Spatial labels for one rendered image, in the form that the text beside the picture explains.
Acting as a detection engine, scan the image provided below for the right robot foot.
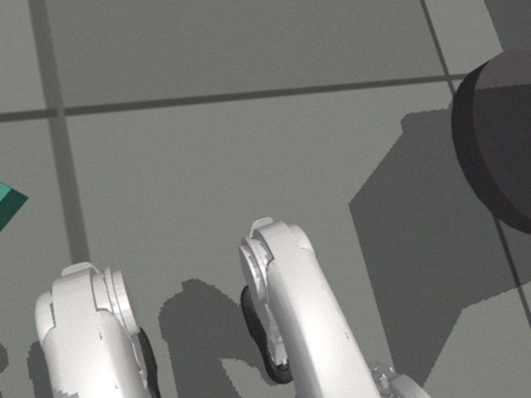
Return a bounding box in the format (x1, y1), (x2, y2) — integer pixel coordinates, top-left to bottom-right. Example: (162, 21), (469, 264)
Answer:
(241, 285), (293, 384)

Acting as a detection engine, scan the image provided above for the right robot hand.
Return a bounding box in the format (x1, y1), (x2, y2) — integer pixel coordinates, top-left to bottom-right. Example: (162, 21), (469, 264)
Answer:
(366, 360), (431, 398)

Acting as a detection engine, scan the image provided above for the cube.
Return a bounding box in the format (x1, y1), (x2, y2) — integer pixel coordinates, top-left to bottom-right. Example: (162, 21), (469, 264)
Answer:
(0, 182), (29, 232)

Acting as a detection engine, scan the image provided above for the left robot foot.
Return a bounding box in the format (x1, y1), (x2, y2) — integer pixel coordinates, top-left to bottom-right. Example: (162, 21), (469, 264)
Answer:
(137, 328), (161, 398)

